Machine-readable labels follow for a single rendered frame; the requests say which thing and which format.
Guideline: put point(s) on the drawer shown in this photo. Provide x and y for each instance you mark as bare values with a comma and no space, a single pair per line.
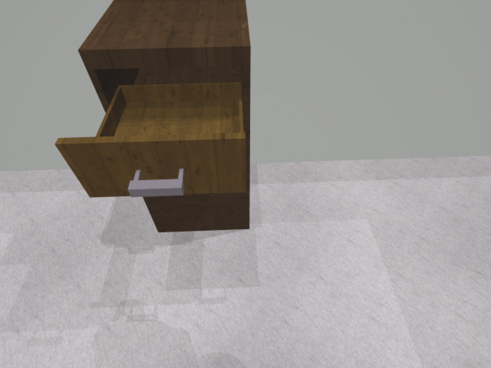
160,129

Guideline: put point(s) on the cabinet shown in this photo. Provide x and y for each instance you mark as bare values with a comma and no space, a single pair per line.
139,42

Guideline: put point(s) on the handle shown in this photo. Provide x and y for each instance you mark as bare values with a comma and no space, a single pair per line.
156,187

